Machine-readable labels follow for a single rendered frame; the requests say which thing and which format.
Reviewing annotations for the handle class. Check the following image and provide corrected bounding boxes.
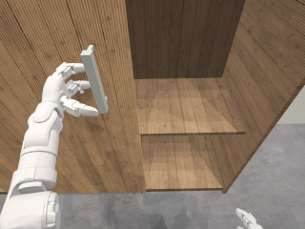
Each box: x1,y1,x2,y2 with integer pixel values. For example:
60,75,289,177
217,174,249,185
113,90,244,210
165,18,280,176
80,45,109,114

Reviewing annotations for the robot left forearm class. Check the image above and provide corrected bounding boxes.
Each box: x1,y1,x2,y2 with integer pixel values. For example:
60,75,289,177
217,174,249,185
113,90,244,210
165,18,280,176
0,101,64,229

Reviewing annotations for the left robot hand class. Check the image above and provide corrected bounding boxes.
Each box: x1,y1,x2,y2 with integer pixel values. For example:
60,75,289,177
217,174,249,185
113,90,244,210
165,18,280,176
42,62,98,117

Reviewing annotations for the wardrobe door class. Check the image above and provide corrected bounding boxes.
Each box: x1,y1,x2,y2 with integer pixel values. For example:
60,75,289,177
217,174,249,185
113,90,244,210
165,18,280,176
0,0,146,194

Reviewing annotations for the right robot hand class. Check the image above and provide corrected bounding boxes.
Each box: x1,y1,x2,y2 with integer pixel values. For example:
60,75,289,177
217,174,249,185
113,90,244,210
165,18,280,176
235,208,263,229

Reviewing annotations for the left robot upper arm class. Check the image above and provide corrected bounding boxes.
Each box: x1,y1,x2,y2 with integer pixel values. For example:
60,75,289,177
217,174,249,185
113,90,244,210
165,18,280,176
1,191,61,229

